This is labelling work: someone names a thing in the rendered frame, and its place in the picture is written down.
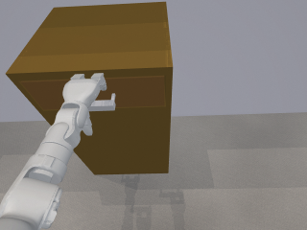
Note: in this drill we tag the left robot forearm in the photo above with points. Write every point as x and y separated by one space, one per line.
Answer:
49 163

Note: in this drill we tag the left robot upper arm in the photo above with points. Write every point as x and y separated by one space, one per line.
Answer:
33 205

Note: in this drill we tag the robot left hand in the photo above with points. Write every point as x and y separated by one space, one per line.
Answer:
84 91

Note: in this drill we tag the drawer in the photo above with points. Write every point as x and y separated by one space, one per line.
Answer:
129 91

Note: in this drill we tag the cabinet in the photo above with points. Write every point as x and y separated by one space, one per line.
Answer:
119 40

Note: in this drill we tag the handle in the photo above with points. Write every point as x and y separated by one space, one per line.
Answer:
103 105

